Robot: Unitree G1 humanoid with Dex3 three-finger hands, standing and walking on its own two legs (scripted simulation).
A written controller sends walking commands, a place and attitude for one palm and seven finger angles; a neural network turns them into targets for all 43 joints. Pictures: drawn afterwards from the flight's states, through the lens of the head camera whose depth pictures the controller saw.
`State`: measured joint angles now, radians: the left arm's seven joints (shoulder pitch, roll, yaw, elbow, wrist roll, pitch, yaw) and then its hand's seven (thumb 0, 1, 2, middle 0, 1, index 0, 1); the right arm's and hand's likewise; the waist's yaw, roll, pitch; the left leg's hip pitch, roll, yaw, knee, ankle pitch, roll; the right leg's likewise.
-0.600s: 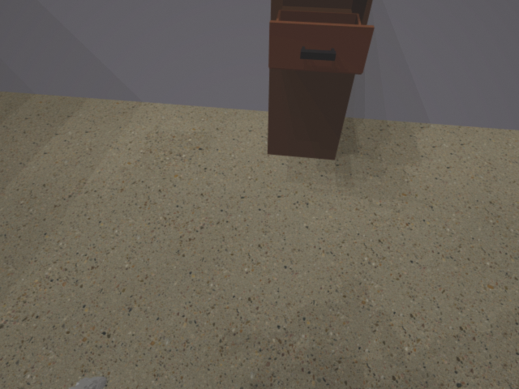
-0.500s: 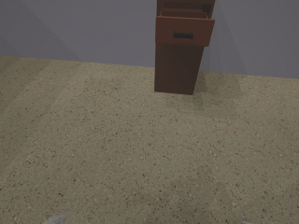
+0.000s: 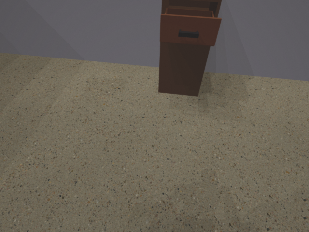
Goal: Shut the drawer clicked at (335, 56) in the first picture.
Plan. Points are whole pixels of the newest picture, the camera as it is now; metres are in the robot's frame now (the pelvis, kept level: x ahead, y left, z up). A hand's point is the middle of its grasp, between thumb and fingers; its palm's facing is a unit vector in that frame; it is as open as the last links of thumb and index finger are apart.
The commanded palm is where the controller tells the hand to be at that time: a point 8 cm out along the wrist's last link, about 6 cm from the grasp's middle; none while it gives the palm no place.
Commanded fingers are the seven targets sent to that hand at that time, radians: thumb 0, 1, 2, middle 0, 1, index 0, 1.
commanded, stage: stand and wait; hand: left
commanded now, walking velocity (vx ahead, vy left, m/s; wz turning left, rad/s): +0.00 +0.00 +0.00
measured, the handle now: (188, 33) +1.18 -0.13 -0.01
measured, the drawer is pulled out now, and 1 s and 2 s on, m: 0.29 0.29 0.29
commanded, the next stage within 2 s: look at it before walking up in 0.24 s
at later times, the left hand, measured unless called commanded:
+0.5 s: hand out of the picture +0.07 +0.25 -0.15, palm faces -0.03 -0.94 -0.33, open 7.3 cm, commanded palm none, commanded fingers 0.00 0.90 0.90 -0.20 -0.30 -0.20 -0.30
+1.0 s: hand out of the picture +0.07 +0.25 -0.15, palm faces -0.03 -0.94 -0.33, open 7.3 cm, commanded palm none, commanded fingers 0.00 0.90 0.90 -0.20 -0.30 -0.20 -0.30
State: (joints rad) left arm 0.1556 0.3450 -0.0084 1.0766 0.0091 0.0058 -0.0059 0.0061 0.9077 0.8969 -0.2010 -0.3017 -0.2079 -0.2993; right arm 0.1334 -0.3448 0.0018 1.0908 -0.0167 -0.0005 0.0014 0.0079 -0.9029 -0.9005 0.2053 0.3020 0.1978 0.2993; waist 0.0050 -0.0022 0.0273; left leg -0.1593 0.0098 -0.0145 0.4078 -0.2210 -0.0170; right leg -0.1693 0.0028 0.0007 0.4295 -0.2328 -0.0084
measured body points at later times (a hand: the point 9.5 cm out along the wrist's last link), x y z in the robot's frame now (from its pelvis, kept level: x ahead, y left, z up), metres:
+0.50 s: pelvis +0.00 +0.00 +0.00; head +0.00 +0.00 +0.45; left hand +0.07 +0.30 -0.13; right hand +0.07 -0.29 -0.13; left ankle +0.00 +0.13 -0.74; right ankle +0.00 -0.11 -0.74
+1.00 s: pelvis +0.00 +0.00 +0.00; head +0.01 +0.01 +0.45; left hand +0.07 +0.30 -0.13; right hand +0.09 -0.29 -0.13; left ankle +0.00 +0.13 -0.74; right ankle +0.00 -0.11 -0.74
